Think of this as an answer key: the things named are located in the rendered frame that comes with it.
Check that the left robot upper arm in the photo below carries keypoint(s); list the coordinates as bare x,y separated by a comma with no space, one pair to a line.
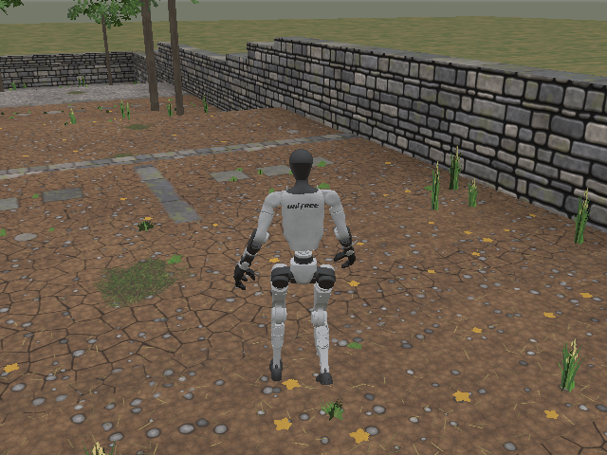
273,200

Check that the robot left hand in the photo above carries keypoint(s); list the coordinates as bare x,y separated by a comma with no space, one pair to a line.
239,275

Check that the right robot forearm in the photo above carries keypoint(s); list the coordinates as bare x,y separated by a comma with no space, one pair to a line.
347,244

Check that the left robot forearm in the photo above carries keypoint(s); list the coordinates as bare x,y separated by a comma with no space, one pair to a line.
249,253

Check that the humanoid robot head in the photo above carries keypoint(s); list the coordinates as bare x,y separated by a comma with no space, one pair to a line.
300,162

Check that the robot right hand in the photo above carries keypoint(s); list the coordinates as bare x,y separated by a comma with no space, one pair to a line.
350,261

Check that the right robot upper arm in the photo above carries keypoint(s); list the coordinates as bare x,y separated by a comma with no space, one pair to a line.
332,199

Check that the robot right thigh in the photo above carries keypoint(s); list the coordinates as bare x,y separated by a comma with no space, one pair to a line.
325,279

